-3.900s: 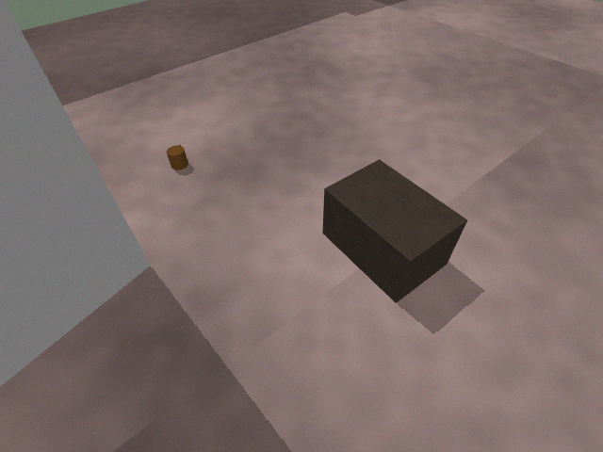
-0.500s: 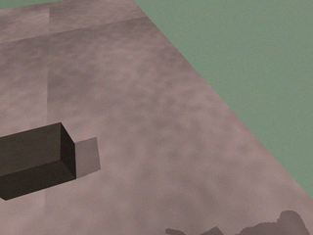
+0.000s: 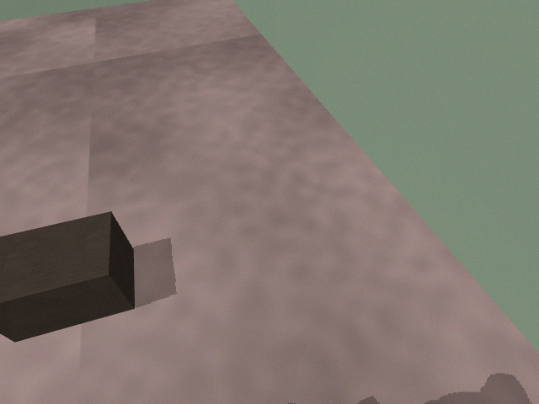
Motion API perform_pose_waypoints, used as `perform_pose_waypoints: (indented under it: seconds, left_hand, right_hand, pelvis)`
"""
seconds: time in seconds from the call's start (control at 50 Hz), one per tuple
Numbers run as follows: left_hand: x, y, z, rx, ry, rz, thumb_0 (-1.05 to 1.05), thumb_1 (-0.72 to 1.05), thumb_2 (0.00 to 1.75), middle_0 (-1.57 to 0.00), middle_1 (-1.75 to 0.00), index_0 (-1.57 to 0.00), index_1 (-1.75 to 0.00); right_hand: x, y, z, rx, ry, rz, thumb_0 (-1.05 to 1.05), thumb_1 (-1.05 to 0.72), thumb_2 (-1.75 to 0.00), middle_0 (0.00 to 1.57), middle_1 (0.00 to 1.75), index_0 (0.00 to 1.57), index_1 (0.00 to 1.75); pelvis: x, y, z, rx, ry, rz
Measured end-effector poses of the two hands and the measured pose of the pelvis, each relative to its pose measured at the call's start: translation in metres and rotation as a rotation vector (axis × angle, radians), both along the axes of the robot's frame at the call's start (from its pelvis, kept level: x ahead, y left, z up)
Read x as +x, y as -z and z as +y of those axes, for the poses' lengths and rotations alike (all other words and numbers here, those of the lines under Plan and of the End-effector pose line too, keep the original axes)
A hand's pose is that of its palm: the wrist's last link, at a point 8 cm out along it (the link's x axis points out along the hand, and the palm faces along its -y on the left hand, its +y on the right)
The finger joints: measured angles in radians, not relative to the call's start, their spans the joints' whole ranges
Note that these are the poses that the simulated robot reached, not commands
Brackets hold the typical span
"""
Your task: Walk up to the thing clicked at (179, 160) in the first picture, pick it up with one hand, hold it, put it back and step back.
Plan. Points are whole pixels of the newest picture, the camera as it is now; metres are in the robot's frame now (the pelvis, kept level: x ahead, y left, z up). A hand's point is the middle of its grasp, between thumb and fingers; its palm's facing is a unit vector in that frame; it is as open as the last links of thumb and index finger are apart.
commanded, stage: stand
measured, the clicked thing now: out of the picture -0.03 +1.77 -0.73
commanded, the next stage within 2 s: none
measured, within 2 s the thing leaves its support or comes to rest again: neither
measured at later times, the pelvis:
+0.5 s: pelvis +0.00 +0.01 +0.00, yaw +0 degrees
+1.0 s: pelvis +0.01 +0.01 +0.00, yaw +1 degrees
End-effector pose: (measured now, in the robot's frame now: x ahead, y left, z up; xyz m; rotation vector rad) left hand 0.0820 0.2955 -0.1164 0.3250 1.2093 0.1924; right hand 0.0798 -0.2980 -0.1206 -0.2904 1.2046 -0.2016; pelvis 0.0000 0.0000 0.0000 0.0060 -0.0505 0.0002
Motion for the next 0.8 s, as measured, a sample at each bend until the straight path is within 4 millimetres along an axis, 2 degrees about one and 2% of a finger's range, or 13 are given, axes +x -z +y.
perform_pose_waypoints:
  seconds: [0.18, 0.36, 0.8]
  left_hand:
    - [-0.015, 0.002, 0.003, -0.001, -0.017, 0.032, 0.00, 0.90, 0.90, -0.20, -0.30, -0.21, -0.30]
    - [-0.017, 0.004, 0.006, -0.005, -0.015, 0.041, 0.00, 0.90, 0.90, -0.20, -0.30, -0.21, -0.30]
    - [0.002, 0.002, 0.011, -0.006, -0.012, 0.009, 0.00, 0.90, 0.90, -0.20, -0.30, -0.21, -0.30]
  right_hand:
    - [-0.015, 0.002, 0.001, 0.000, 0.005, 0.042, 0.01, -0.90, -0.90, 0.20, 0.30, 0.20, 0.30]
    - [-0.022, 0.003, 0.004, -0.003, 0.007, 0.070, 0.01, -0.90, -0.90, 0.20, 0.30, 0.20, 0.30]
    - [0.005, -0.001, 0.011, -0.006, -0.013, 0.027, 0.01, -0.90, -0.90, 0.20, 0.30, 0.20, 0.30]
  pelvis:
    - [-0.001, 0.000, 0.001, -0.001, -0.004, 0.002]
    - [0.001, 0.000, 0.004, -0.003, -0.007, 0.010]
    - [0.010, 0.000, 0.009, -0.001, -0.013, 0.010]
